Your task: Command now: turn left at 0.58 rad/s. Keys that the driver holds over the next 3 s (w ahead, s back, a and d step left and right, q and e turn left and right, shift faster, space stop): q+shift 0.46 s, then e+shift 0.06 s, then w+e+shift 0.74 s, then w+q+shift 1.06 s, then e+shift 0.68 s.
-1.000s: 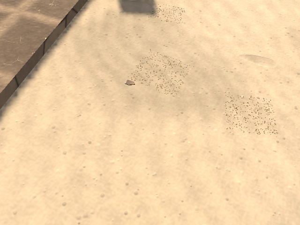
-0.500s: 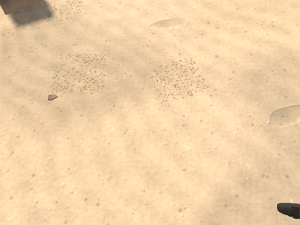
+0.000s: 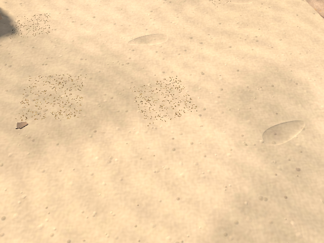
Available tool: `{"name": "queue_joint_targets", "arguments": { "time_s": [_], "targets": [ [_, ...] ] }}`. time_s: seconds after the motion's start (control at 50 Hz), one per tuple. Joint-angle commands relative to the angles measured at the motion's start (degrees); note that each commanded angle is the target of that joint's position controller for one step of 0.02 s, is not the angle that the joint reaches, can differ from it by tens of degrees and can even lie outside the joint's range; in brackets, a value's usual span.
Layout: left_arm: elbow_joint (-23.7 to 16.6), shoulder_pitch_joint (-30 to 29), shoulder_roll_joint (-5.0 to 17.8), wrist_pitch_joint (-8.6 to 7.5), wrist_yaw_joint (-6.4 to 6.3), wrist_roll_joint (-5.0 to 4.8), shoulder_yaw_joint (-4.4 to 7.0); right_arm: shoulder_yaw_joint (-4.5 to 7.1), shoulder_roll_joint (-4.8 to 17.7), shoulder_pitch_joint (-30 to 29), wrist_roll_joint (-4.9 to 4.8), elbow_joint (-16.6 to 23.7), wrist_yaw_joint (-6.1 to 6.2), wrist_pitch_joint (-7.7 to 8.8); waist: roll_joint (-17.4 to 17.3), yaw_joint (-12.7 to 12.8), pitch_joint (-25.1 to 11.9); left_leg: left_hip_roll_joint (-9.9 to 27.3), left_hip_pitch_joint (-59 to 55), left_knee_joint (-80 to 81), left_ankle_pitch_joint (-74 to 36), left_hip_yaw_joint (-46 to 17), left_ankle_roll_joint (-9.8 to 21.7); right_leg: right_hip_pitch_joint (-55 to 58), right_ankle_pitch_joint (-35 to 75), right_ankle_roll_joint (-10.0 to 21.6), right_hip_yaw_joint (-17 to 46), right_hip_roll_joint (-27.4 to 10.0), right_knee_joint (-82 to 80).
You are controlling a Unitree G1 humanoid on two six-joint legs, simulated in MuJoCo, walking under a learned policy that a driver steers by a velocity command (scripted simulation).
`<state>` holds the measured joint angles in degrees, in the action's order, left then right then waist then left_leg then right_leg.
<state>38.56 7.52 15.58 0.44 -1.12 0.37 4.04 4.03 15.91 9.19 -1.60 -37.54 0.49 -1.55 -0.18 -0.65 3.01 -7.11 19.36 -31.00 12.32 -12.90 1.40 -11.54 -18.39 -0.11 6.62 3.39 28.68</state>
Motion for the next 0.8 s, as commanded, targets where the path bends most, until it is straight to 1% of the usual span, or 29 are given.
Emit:
{"name": "queue_joint_targets", "arguments": {
  "time_s": [0.02, 0.04, 0.06, 0.08, 0.1, 0.12, 0.14, 0.16, 0.2, 0.22, 0.26, 0.28, 0.3, 0.32, 0.34, 0.36, 0.38, 0.4, 0.42, 0.44, 0.46, 0.5, 0.52, 0.56, 0.58, 0.6, 0.64, 0.7, 0.8],
  "targets": [
    [-2.0, 3.6, 8.2, -1.05, 0.06, 0.5, 3.28, 2.82, 9.0, -4.5, -0.83, 7.3, 0.37, 0.45, 1.8, 2.0, -9.7, 5.5, 3.0, -1.4, -9.0, -8.9, 4.1, 8.6, 14.7, 3.5, 3.9, -6.4, -3.3],
    [-1.7, 3.7, 9.3, -0.83, -0.13, 0.97, 3.66, 2.62, 8.2, -3.3, -1.12, 7.4, 0.2, 0.38, 8.7, 1.7, -8.6, 1.4, 11.0, -7.8, 0.1, -2.6, 1.5, 12.9, 25.9, 7.4, 9.5, -13.1, -5.6],
    [-2.3, 1.9, 9.5, -0.91, -0.61, 1.26, 3.69, 2.73, 7.9, -0.9, -0.73, 7.2, -0.2, 0.32, 14.5, 0.8, -8.3, 0.1, 17.1, -18.4, 17.9, 3.3, -1.0, 15.0, 37.2, 13.3, 16.1, -23.1, -6.9],
    [-3.4, 1.3, 8.0, -1.0, -1.24, 0.8, 3.19, 3.7, 10.4, -0.7, -0.05, 7.0, -0.57, 0.2, 9.6, 1.2, -7.4, 3.8, 20.2, -30.1, 22.4, 4.5, -2.9, 13.9, 43.1, 16.3, 16.7, -27.6, -6.4],
    [-4.0, -0.4, 7.1, -0.91, -1.78, 0.36, 2.74, 4.06, 10.7, -0.1, -0.11, 6.7, -0.79, -0.35, 5.1, 0.1, -6.5, 6.0, 20.4, -35.3, 21.0, 5.1, -4.0, 12.0, 43.7, 15.5, 12.9, -26.8, -5.6],
    [-4.2, -2.5, 7.1, -0.76, -1.94, -0.31, 2.68, 3.61, 9.3, 0.2, -0.25, 6.6, -1.03, -0.99, 3.4, -0.8, -4.7, 7.9, 20.9, -34.5, 17.8, 6.0, -4.8, 10.9, 41.5, 13.1, 8.3, -23.8, -5.3],
    [-3.8, -2.1, 7.9, -0.62, -1.97, -0.69, 2.9, 2.81, 7.5, -1.2, -0.25, 7.1, -1.31, -1.32, 4.2, 0.3, -3.4, 8.9, 22.5, -32.4, 14.0, 7.8, -5.4, 11.7, 41.0, 11.6, 4.7, -21.5, -5.6],
    [-3.3, -0.9, 9.0, -0.26, -1.97, -0.52, 3.18, 2.15, 6.1, -2.5, -0.4, 7.8, -1.74, -1.41, 5.7, 1.5, -2.8, 9.3, 22.4, -30.5, 11.7, 10.0, -5.9, 11.9, 42.0, 11.2, 1.6, -19.9, -5.7],
    [-2.7, 0.7, 10.3, 0.51, -1.8, -0.3, 3.63, 1.4, 5.2, -4.6, -0.53, 9.5, -2.73, -1.39, 7.5, 3.1, -3.4, 10.0, 18.2, -24.0, 9.3, 13.1, -5.6, 10.8, 40.4, 10.5, -3.3, -18.4, -5.7],
    [-2.7, 0.8, 11.0, 0.68, -1.61, -0.44, 3.84, 1.26, 5.2, -5.0, -0.46, 10.2, -3.12, -1.37, 8.1, 3.3, -4.0, 10.2, 15.0, -20.1, 8.8, 14.3, -5.0, 9.6, 39.8, 10.0, -5.2, -18.5, -5.4],
    [-2.4, 0.7, 12.2, 0.34, -0.96, -1.23, 4.16, 1.93, 6.8, -3.3, -0.28, 10.0, -3.18, -1.6, 9.1, 2.7, -5.3, 8.6, 8.0, -13.8, 7.5, 17.5, -3.6, 7.2, 38.9, 8.7, -8.3, -18.7, -3.4],
    [-2.2, 0.7, 12.3, -0.16, -0.58, -1.81, 4.16, 2.51, 7.8, -1.5, -0.21, 9.5, -2.99, -1.91, 9.1, 1.9, -6.0, 7.5, 4.8, -10.5, 6.0, 18.8, -2.7, 6.6, 38.9, 7.9, -9.5, -18.9, -1.0],
    [-2.0, 0.1, 11.9, -0.71, -0.21, -2.35, 4.02, 3.26, 8.7, 2.2, -0.07, 8.5, -2.61, -2.21, 8.2, -0.4, -7.4, 5.7, -1.1, -5.4, 2.4, 20.0, -1.3, 4.9, 40.3, 6.3, -12.0, -18.1, 4.3],
    [-1.5, 1.3, 10.0, -1.42, 0.31, -2.33, 3.52, 4.56, 10.7, 8.1, 0.04, 6.6, -1.66, -2.3, 4.7, -3.0, -9.9, 3.4, -11.6, -0.1, -3.4, 18.4, 1.3, -0.4, 38.7, 3.3, -15.3, -15.3, 14.5],
    [-3.1, 1.4, 7.9, -2.17, 0.77, -0.56, 2.84, 6.36, 17.0, 12.7, -0.23, 7.0, -0.5, -1.95, -8.0, -5.1, -10.5, 11.6, -25.3, 4.3, -30.5, 0.9, 7.3, -17.9, 9.7, -2.2, -16.2, -9.4, 31.0],
    [-7.1, 0.0, 4.3, -2.83, 0.88, 1.34, 1.22, 6.68, 23.9, 10.7, 2.68, 9.5, -0.71, -0.54, -20.5, -2.0, -18.5, 28.2, -29.4, 8.0, -36.6, -29.3, 22.2, -31.2, -23.7, -4.3, -6.9, 0.3, 46.2],
    [-5.9, -3.1, 8.3, -2.73, 0.8, 0.39, 1.91, 5.44, 19.0, 9.6, 3.01, 9.9, -1.49, 0.85, -8.8, -5.2, -20.0, 28.2, -27.0, 9.5, -31.0, -25.4, 22.7, -31.1, -21.4, -4.1, 1.2, -2.2, 50.0],
    [-6.7, -4.6, 8.6, -2.62, 0.47, -0.5, 1.8, 4.69, 16.9, 7.1, 2.32, 8.8, -1.3, 1.51, -6.8, -3.2, -14.6, 25.4, -21.2, 10.5, -21.3, -21.1, 19.7, -31.6, -16.2, -2.8, 1.2, -3.0, 47.6],
    [-5.5, -3.8, 8.9, -2.4, -0.26, 0.03, 2.05, 4.15, 14.7, 4.0, 0.51, 8.5, -0.86, 1.35, -2.5, -1.2, -10.0, 21.0, -16.8, 11.4, -13.7, -16.4, 15.4, -30.6, -11.3, -2.5, 1.0, -4.7, 42.2],
    [-5.2, -3.5, 9.5, -2.03, -0.92, 0.62, 2.31, 3.62, 13.5, 0.3, -0.26, 9.0, -0.19, 0.72, -3.0, 0.4, -7.9, 18.4, -12.4, 11.6, -11.4, -13.5, 12.8, -28.3, -7.0, -2.7, 1.0, -5.1, 37.0],
    [-4.6, -3.1, 9.2, -1.72, -0.71, 0.68, 2.31, 3.28, 13.2, -1.6, 0.18, 9.8, 0.47, 0.2, -4.3, 1.4, -7.6, 15.9, -8.4, 11.7, -13.2, -11.1, 11.8, -24.2, -3.9, -3.3, 0.2, -4.0, 35.6],
    [-1.9, 1.7, 8.0, -1.18, -0.15, 0.34, 1.82, 2.38, 11.5, -2.6, 1.41, 9.6, 1.43, -0.18, -4.9, 2.1, -10.3, 16.1, -7.8, 10.3, -20.9, -6.1, 11.8, -20.5, -0.4, -4.9, -2.3, -3.7, 34.4],
    [-1.3, 2.4, 7.1, -0.93, -0.09, 0.09, 1.38, 1.85, 10.4, -2.0, 1.61, 8.9, 1.63, -0.11, -4.7, 1.7, -11.1, 15.9, -7.6, 9.6, -23.6, -4.3, 11.7, -18.9, 0.5, -5.5, -3.0, -4.1, 32.4],
    [-0.8, 3.1, 5.0, -1.05, 0.59, -0.41, 0.17, 0.87, 8.2, 2.0, 1.14, 6.3, 1.51, 0.46, -6.3, 0.0, -12.7, 14.4, -7.8, 13.0, 2.6, -3.2, 10.7, -17.0, 4.8, -5.2, -4.9, -5.6, 26.8],
    [-1.3, 2.1, 5.0, -1.32, 1.01, -0.84, -0.11, 0.85, 8.9, 3.1, 1.19, 5.5, 1.06, 1.03, -9.4, -1.2, -10.6, 15.3, -7.2, 15.6, 13.7, -5.4, 10.8, -18.1, 6.1, -4.7, -5.7, -5.9, 24.4],
    [-2.3, 0.1, 6.2, -1.62, 1.21, -1.45, 0.0, 1.04, 10.4, 3.2, 1.65, 5.3, 0.67, 1.7, -10.8, -2.2, -7.6, 17.2, -6.6, 17.8, 20.0, -8.1, 11.1, -20.1, 6.7, -3.8, -5.3, -6.6, 22.5],
    [-3.5, -1.9, 7.9, -2.48, 1.37, -2.03, 0.14, 1.22, 11.8, 4.0, 2.39, 4.3, 0.34, 3.16, -9.8, -3.3, -4.0, 20.5, -8.4, 19.9, 24.5, -10.7, 11.4, -24.3, 6.8, -1.7, -4.3, -7.5, 19.9],
    [-4.1, -1.3, 8.0, -3.46, 1.53, -2.33, 0.12, 1.21, 11.5, 5.4, 1.86, 2.4, 0.14, 5.02, -8.6, -3.8, -1.6, 23.6, -15.2, 21.4, 24.7, -9.8, 11.0, -31.7, 6.1, 0.2, -2.5, -8.3, 19.1],
    [-5.2, 0.1, 5.9, -3.85, 2.39, -2.39, -0.5, 1.41, 11.0, 5.4, 1.42, 0.6, -0.41, 6.5, -6.0, -3.4, 0.1, 25.1, -19.2, 23.4, 17.3, -1.1, 9.3, -34.6, 6.5, 0.8, -3.4, -10.5, 18.3]
  ]
}}
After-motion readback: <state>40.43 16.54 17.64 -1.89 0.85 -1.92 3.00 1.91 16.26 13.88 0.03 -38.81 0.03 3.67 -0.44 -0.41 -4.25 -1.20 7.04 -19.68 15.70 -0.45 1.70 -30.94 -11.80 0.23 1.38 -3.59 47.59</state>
